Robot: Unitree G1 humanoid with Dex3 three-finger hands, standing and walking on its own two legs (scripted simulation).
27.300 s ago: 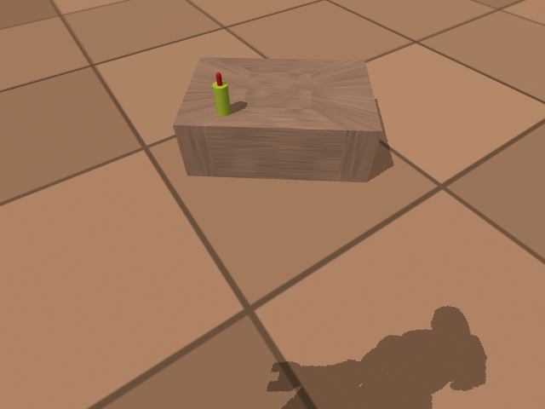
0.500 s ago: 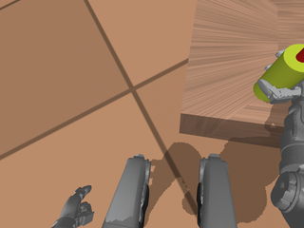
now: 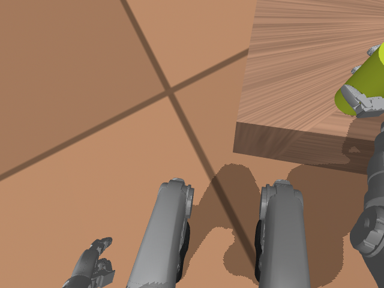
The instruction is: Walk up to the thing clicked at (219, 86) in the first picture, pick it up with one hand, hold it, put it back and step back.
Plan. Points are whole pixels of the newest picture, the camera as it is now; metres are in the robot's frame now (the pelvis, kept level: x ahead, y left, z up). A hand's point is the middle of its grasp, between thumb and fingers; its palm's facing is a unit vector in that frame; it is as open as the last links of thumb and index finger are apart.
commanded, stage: lower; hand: right
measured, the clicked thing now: out of the picture +0.48 -0.28 +0.02
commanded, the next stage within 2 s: loosen in 0.52 s
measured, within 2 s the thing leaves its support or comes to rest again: rests again in 0.86 s
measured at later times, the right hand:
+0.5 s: hand (363, 87) +0.48 -0.29 -0.04, palm faces +0.29 +0.96 -0.03, open 9.5 cm
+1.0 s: hand (374, 79) +0.49 -0.29 -0.02, palm faces +0.31 +0.95 -0.02, open 10.8 cm
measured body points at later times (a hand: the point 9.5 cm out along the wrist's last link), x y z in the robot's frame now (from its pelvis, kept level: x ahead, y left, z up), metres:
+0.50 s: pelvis +0.00 +0.01 -0.03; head +0.22 -0.04 +0.36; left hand +0.10 +0.29 -0.15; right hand +0.46 -0.34 -0.04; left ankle +0.07 +0.14 -0.42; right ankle +0.09 -0.15 -0.42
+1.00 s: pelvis +0.00 +0.01 -0.04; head +0.21 -0.03 +0.36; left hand +0.09 +0.29 -0.16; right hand +0.47 -0.34 -0.01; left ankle +0.07 +0.14 -0.42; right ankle +0.09 -0.15 -0.42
